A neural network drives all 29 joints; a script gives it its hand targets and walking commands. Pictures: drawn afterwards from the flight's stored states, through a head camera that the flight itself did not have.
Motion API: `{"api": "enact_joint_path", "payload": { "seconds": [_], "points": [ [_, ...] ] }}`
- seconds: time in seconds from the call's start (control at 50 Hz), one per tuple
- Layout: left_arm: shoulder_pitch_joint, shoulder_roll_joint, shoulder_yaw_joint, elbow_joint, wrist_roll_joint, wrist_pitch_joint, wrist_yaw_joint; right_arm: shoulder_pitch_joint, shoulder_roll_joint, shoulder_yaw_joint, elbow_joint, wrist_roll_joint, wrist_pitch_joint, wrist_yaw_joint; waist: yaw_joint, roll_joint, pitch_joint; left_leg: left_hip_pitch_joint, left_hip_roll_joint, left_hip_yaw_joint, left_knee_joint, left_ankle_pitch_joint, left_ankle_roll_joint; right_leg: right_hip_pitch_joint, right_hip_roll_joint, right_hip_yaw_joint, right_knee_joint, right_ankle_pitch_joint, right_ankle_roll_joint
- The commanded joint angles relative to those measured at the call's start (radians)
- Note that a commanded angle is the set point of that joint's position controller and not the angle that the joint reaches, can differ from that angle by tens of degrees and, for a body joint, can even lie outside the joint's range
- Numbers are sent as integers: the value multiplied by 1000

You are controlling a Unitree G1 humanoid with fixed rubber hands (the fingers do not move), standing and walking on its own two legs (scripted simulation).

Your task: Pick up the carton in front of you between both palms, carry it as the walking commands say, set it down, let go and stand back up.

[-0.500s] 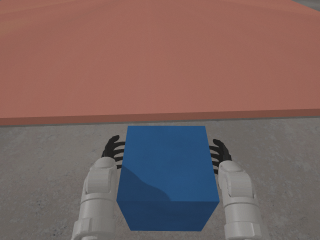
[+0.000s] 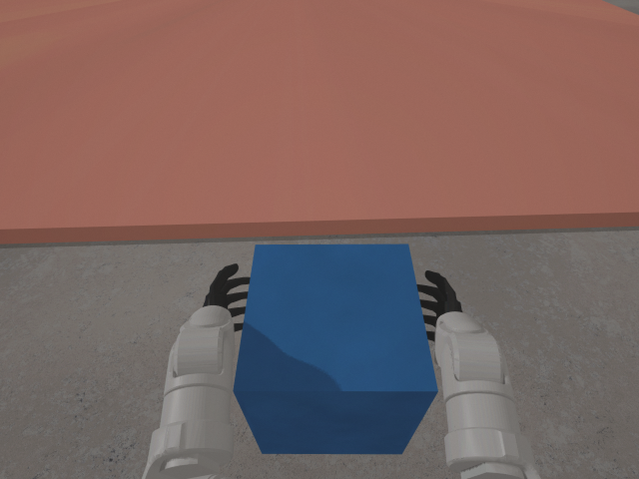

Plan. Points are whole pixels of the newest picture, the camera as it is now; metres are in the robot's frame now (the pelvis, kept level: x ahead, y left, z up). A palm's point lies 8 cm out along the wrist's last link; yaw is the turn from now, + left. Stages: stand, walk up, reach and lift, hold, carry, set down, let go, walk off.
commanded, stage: hold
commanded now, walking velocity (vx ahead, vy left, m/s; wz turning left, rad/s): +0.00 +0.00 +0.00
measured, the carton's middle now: (331, 353) +0.29 +0.00 -0.03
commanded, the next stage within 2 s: carry in 0.12 s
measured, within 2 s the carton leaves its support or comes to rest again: neither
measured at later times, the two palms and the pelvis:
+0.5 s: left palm (212, 257) +0.38 +0.17 +0.08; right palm (424, 265) +0.37 -0.13 +0.08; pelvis +0.09 +0.02 -0.01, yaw +0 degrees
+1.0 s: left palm (213, 161) +0.64 +0.23 +0.07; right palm (368, 165) +0.63 -0.07 +0.07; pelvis +0.37 +0.08 -0.01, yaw +0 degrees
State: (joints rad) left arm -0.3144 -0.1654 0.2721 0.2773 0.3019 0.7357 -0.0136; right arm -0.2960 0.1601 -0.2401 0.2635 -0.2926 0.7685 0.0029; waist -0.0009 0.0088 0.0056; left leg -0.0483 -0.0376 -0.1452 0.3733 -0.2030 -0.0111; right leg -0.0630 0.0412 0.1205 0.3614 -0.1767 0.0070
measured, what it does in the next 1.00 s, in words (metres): walks ahead: right foot, then left foot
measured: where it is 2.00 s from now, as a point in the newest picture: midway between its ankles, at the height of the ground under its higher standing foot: (308, 291)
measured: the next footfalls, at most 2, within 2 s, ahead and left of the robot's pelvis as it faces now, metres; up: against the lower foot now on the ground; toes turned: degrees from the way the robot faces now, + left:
right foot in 0.52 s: +0.16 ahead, -0.09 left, +0.00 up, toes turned -7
left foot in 0.84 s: +0.42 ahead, +0.16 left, +0.00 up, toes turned +13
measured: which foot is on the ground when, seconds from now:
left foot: down 0.00-0.52, up 0.54-0.82, down 0.84-1.00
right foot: down 0.00-0.32, up 0.34-0.50, down 0.52-0.86, up 0.88-1.00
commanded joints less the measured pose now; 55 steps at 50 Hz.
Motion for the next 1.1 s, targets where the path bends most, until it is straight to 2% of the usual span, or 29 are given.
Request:
{"api": "enact_joint_path", "payload": {
  "seconds": [0.0, 0.08, 0.1, 0.14, 0.16, 0.22, 0.26, 0.28, 0.32, 0.34, 0.38, 0.42, 0.46, 0.48, 0.5, 0.52, 0.54, 0.56, 0.6, 0.66, 0.74, 0.8, 0.82, 0.84, 0.86, 0.88, 0.92, 0.96, 1.08],
  "points": [
    [-469, -916, -547, 10, -264, -11, -243, -534, 919, 547, -47, 276, -41, 234, 0, -6, -218, -21, -53, 72, -70, 119, -8, 96, 47, -57, -50, 114, 12],
    [-449, -914, -553, -4, -267, -9, -241, -514, 915, 551, -62, 280, -39, 232, 0, -6, -222, -12, -54, 71, -70, 146, -10, 102, 48, -56, -50, 143, 13],
    [-459, -909, -569, -23, -280, -4, -241, -527, 911, 555, -78, 282, -37, 231, 3, -42, -216, -141, 106, 41, 26, 19, 5, -19, -122, -33, 29, 5, -7],
    [-446, -916, -583, -58, -290, 1, -234, -534, 922, 575, -111, 300, -32, 229, 4, -54, -218, -200, 73, 29, 20, -351, 16, -113, -135, 44, -45, -444, -32],
    [-456, -919, -605, -88, -301, 6, -228, -543, 921, 599, -138, 315, -28, 227, 5, -66, -200, -258, 60, 41, 51, -434, 15, -136, -148, 75, -63, -565, -45],
    [-445, -911, -678, -179, -346, 45, -202, -567, 918, 689, -227, 381, 11, 217, 6, -160, -249, -307, 17, 178, 203, -209, -6, -112, -233, 165, -105, -478, -98],
    [-435, -884, -730, -255, -380, 94, -183, -560, 904, 742, -285, 431, 55, 208, 5, -126, -303, -199, 21, 199, 86, -198, 7, -174, -210, 85, -58, -451, -94],
    [-441, -872, -761, -293, -401, 124, -176, -554, 889, 759, -312, 448, 83, 202, 2, -70, -304, -129, 52, 155, 31, -238, 23, -241, -173, 13, 14, -447, -73],
    [-470, -852, -810, -340, -451, 186, -170, -509, 844, 773, -337, 468, 143, 185, -24, 244, -255, 23, 303, -240, -166, -433, 122, -516, -47, -205, 382, -324, 7],
    [-487, -847, -834, -364, -482, 218, -170, -492, 822, 775, -358, 470, 173, 173, -29, 266, -191, 63, 371, -340, -179, -305, 181, -644, -56, -217, 388, -354, 8],
    [-492, -862, -875, -399, -545, 271, -172, -487, 816, 787, -432, 490, 227, 153, -32, 157, -211, 100, 364, -256, -147, -64, 204, -627, -78, -206, 342, -343, -2],
    [-446, -875, -900, -451, -592, 314, -166, -475, 819, 818, -522, 528, 274, 140, -32, 152, -282, 96, 300, -88, -91, 83, 159, -485, -37, -259, 204, -230, 3],
    [-371, -885, -902, -489, -603, 350, -156, -439, 821, 838, -575, 551, 320, 136, -13, 144, -351, -4, 223, 71, 7, 87, 114, -219, -1, -331, 18, -70, 10],
    [-345, -885, -893, -505, -599, 368, -152, -395, 824, 843, -583, 555, 340, 139, -8, 97, -388, -145, 194, 133, 82, 39, 89, 5, -27, -312, -20, -23, 1],
    [-296, -872, -878, -510, -588, 387, -148, -373, 824, 843, -589, 559, 358, 143, 10, -5, -429, -334, 163, 190, 235, -36, 53, 239, -148, -165, -48, -92, -35],
    [-254, -841, -858, -512, -562, 399, -143, -376, 826, 852, -626, 571, 381, 154, 23, -244, -424, -611, 80, 282, 471, -205, 5, 379, -392, 211, -114, -200, -142],
    [-259, -835, -846, -523, -541, 410, -136, -425, 828, 862, -650, 593, 401, 165, 27, -280, -345, -762, 65, 246, 546, -362, 13, 369, -492, 371, -140, -124, -240],
    [-271, -851, -856, -564, -536, 423, -130, -436, 846, 871, -649, 611, 412, 176, 30, -193, -299, -803, 114, 197, 603, -394, 28, 316, -507, 359, -134, -67, -270],
    [-285, -901, -864, -627, -559, 443, -129, -405, 862, 861, -662, 627, 424, 185, 31, -69, -290, -793, 157, 188, 580, -311, 28, 265, -460, 217, -157, -57, -222],
    [-341, -885, -883, -686, -602, 466, -135, -408, 864, 854, -691, 632, 434, 169, 25, -115, -285, -641, 125, 259, 381, -143, 2, 164, -345, -23, -178, 13, -151],
    [-301, -829, -880, -674, -620, 498, -146, -344, 812, 820, -686, 583, 460, 139, 22, -170, -257, -423, 73, 352, 181, 25, 7, 35, -290, -182, -134, 92, -108],
    [-308, -794, -878, -669, -626, 518, -152, -312, 790, 795, -658, 558, 477, 134, -5, -97, -312, -38, 13, 445, 110, 34, 30, -146, -224, -311, 140, 182, -50],
    [-318, -776, -873, -668, -625, 524, -153, -305, 780, 786, -645, 551, 482, 134, -23, -30, -362, 145, 95, 327, 90, -40, 41, -264, -191, -346, 328, 132, -15],
    [-346, -766, -873, -683, -629, 534, -157, -299, 766, 777, -623, 539, 482, 132, -38, 213, -392, 232, 368, -169, -103, -262, 139, -454, -93, -353, 636, -95, 35],
    [-391, -786, -882, -681, -642, 542, -160, -333, 784, 770, -620, 538, 480, 132, -36, 274, -382, 300, 480, -409, -182, -189, 240, -649, -42, -246, 816, -337, 23],
    [-397, -813, -878, -666, -641, 541, -163, -360, 813, 781, -639, 553, 481, 132, -30, 192, -368, 258, 488, -353, -156, -111, 246, -688, -123, -161, 905, -321, -10],
    [-395, -866, -873, -655, -648, 525, -167, -404, 883, 808, -672, 574, 469, 138, -23, 35, -365, 159, 427, -180, -146, 9, 195, -667, -189, -134, 869, -213, -31],
    [-374, -897, -883, -662, -626, 502, -161, -431, 929, 838, -697, 601, 453, 150, -17, 51, -366, 106, 376, -21, -171, 91, 144, -596, -188, -153, 734, -120, -24],
    [-255, -907, -873, -651, -551, 468, -126, -367, 882, 855, -714, 630, 445, 176, -20, 114, -311, 175, 297, 175, -165, 324, 140, -614, -127, -260, 394, 6, -3]
  ]
}}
